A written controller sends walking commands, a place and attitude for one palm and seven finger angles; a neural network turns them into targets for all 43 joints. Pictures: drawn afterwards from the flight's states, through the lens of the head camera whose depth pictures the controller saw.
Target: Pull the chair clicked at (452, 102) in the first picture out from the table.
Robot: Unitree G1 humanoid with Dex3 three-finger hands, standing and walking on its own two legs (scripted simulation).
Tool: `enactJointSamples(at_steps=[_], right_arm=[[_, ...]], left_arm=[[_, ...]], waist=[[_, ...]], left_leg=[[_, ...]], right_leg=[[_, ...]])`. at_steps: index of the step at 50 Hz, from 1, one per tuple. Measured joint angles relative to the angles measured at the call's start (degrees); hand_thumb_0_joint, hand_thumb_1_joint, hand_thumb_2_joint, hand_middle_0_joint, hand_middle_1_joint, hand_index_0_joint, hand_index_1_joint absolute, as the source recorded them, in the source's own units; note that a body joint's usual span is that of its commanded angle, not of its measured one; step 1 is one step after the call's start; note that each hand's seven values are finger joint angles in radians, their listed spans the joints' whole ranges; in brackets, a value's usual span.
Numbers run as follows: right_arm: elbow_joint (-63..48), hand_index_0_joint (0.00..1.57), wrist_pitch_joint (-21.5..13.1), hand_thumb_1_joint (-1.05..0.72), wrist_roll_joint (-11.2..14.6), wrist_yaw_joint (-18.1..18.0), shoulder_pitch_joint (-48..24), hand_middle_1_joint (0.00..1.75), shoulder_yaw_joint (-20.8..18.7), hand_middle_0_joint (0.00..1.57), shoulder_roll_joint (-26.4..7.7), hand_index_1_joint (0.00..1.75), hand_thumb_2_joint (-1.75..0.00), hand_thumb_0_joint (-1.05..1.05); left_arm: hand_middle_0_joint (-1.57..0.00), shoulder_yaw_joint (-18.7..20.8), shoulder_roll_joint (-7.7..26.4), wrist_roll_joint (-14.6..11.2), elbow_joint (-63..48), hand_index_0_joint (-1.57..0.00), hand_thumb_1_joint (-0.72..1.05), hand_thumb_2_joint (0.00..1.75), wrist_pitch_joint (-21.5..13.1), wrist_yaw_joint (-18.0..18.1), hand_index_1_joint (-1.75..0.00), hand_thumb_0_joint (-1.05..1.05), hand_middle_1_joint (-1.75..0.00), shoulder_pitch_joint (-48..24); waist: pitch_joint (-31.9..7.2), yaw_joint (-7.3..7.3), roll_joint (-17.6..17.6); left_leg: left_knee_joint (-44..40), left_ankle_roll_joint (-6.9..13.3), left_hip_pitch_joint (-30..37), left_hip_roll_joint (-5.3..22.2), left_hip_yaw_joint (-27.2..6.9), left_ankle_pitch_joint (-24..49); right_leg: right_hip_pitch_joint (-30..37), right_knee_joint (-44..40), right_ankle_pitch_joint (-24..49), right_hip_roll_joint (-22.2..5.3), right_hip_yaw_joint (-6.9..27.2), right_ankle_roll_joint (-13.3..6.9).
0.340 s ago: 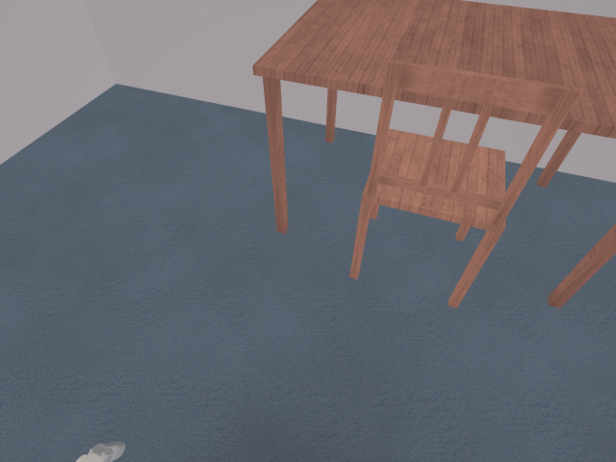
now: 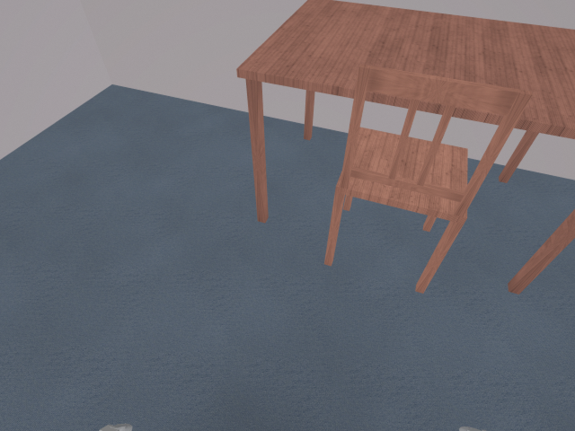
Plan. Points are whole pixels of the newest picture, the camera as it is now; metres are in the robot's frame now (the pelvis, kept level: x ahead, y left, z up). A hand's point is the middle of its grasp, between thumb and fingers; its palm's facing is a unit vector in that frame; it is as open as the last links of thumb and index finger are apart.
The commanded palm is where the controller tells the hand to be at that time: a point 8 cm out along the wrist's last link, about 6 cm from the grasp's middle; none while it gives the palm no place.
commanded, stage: stand and wait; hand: left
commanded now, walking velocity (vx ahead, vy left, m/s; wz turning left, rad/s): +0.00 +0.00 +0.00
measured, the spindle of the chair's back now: (402, 141) +0.88 -0.27 -0.10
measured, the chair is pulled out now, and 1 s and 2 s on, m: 0.00 0.00 0.00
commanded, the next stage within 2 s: look at it before walking up in 0.48 s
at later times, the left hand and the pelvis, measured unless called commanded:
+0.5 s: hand out of the picture +0.06 +0.24 -0.15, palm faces -0.03 -0.94 -0.34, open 7.4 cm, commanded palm none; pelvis -0.01 +0.00 +0.00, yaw +0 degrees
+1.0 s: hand out of the picture +0.06 +0.24 -0.15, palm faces -0.04 -0.94 -0.33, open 7.4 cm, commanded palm none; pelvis -0.01 +0.00 +0.00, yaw +0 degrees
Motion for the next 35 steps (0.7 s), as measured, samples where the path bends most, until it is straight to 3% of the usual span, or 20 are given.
enactJointSamples(at_steps=[35], right_arm=[[4.91, 0.20, -0.17, -0.91, 0.30, 0.07, 2.00, 0.30, -0.03, 0.21, -0.53, 0.30, -0.90, 0.01]], left_arm=[[-0.20, 0.41, 0.66, -0.04, 3.71, -0.20, 0.90, 0.90, -0.34, -0.06, -0.30, 0.00, -0.30, -0.15]], waist=[[0.39, -0.39, 0.27]], left_leg=[[-3.50, -0.47, 0.96, 0.69, 0.20, 2.96]], right_leg=[[0.85, -3.61, 3.18, 0.66, 0.19, -0.35]])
